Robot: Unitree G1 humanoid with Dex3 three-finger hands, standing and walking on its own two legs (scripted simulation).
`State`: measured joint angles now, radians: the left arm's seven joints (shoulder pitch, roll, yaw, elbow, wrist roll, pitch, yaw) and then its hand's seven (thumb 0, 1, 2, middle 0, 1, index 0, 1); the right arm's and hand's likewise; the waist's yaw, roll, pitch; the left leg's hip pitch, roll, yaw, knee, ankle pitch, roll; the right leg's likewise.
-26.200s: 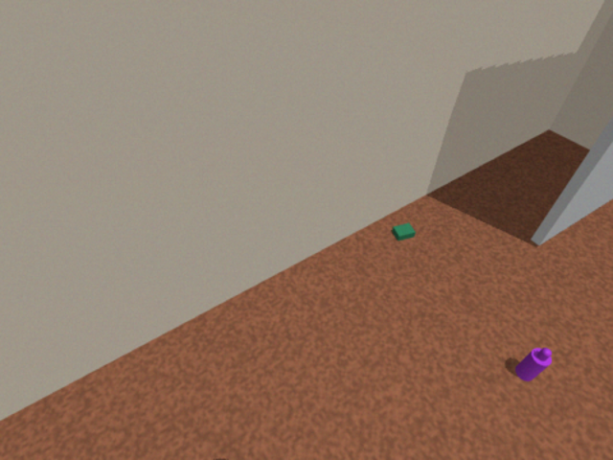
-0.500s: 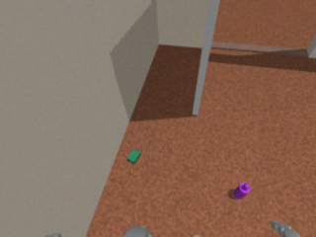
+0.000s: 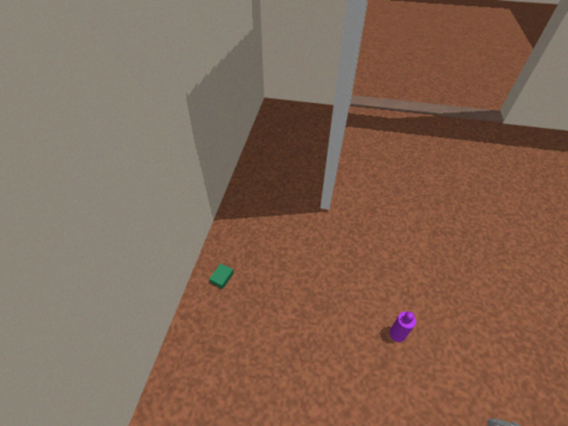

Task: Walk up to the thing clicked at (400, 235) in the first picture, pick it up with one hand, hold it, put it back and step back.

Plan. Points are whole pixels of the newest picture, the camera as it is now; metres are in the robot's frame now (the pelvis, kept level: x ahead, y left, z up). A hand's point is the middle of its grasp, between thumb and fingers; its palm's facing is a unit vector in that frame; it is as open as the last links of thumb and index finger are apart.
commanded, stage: walk up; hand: left
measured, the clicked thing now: (221, 275) +0.78 +0.26 -0.75
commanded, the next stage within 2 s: stand in 1.14 s
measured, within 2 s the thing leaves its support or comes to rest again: neither
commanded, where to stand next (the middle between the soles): +0.42 +0.04 m, yaw -2 degrees
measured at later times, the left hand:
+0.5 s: hand out of the picture +0.09 +0.29 -0.14, palm faces +0.00 -0.92 -0.39, open 7.4 cm
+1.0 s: hand out of the picture +0.17 +0.27 -0.13, palm faces +0.04 -0.94 -0.34, open 7.4 cm
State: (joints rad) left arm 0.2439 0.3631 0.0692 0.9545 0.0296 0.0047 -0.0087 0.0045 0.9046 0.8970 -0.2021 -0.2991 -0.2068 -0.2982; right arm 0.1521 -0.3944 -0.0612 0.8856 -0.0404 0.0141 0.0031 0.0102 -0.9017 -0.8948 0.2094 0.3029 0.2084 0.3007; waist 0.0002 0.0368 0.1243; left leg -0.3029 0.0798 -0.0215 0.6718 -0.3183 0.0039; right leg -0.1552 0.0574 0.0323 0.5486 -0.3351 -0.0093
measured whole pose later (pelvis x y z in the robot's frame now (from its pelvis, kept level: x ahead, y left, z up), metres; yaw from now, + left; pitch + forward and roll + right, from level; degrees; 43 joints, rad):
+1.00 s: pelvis +0.05 +0.02 +0.01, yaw +1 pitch -2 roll +0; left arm 0.06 0.36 0.03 1.03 0.00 -0.02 0.00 0.00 0.90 0.90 -0.20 -0.30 -0.21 -0.30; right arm 0.09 -0.34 -0.03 1.05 -0.01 -0.01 0.00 0.01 -0.91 -0.89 0.21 0.30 0.21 0.30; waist 0.00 -0.01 0.07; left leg -0.17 0.01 -0.01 0.49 -0.28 -0.01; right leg -0.14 -0.03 -0.02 0.48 -0.30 0.01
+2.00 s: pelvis +0.02 +0.00 +0.02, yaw +1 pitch -2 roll +0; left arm 0.12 0.35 0.00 1.14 0.01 -0.02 -0.01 0.00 0.90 0.90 -0.20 -0.30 -0.21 -0.30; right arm 0.14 -0.35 0.00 1.15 -0.02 -0.01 0.01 0.01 -0.91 -0.90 0.21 0.30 0.20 0.30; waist 0.00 0.01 0.05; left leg -0.14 0.03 -0.03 0.33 -0.14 -0.03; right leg -0.12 0.00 -0.04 0.33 -0.17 -0.01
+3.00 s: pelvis +0.27 +0.00 +0.00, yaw +2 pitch -4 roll +2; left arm 0.19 0.36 0.07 0.84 0.01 -0.04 -0.07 0.00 0.91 0.90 -0.20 -0.30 -0.21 -0.30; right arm 0.33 -0.41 -0.04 0.86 -0.01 -0.04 0.00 0.01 -0.91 -0.89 0.21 0.30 0.21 0.30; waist -0.01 0.02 0.14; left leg -0.27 0.03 -0.01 1.07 -0.50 0.03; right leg -0.36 -0.05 -0.04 0.67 -0.24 -0.04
